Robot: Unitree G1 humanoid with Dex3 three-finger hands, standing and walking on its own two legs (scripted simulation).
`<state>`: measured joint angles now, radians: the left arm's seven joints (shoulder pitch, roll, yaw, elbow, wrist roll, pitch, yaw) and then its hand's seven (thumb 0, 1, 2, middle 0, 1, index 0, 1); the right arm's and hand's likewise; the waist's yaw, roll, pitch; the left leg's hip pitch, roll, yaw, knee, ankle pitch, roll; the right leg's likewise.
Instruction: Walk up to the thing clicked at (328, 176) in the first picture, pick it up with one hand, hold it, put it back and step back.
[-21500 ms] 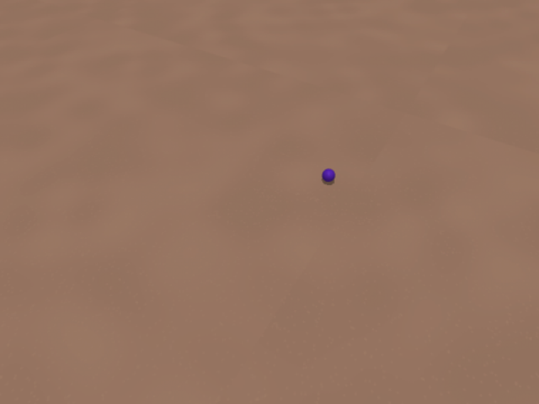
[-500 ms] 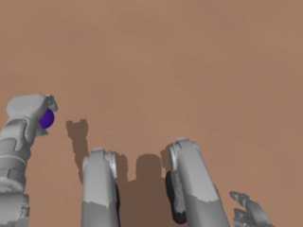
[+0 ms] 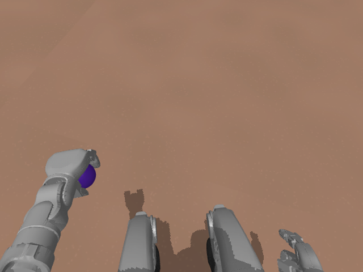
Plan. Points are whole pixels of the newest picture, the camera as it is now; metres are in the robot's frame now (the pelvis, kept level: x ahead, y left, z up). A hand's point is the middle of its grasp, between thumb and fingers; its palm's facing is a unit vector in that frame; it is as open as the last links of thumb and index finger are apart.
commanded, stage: lift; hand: left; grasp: from above
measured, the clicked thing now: (81, 175) +0.37 +0.25 -0.10
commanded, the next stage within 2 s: hold in 0.64 s
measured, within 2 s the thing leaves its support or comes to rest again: neither
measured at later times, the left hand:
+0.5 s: hand (68, 158) +0.35 +0.22 +0.04, palm faces -0.45 -0.09 -0.89, open 8.7 cm
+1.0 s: hand (56, 137) +0.37 +0.22 +0.09, palm faces -0.46 -0.08 -0.88, open 8.8 cm
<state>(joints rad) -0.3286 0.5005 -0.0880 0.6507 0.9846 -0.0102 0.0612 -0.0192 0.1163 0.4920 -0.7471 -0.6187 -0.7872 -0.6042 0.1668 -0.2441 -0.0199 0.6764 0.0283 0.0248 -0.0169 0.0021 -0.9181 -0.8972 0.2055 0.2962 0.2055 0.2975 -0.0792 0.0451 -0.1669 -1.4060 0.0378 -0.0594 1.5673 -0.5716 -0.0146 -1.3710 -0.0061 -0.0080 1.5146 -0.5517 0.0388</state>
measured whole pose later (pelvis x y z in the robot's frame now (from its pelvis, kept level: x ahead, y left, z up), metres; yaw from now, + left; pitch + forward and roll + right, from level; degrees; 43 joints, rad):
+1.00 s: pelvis +0.07 +0.00 +0.16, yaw +0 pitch +7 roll +0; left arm -0.30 0.38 -0.19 0.81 1.00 0.01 0.08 -0.02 0.10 0.57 -0.71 -0.66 -0.75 -0.65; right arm 0.24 -0.25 -0.05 0.74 0.03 0.00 -0.03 0.00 -0.91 -0.89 0.20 0.30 0.20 0.30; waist -0.04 0.03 -0.06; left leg -0.49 0.04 0.01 0.72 -0.34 -0.02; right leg -0.49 -0.02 0.03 0.70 -0.33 0.03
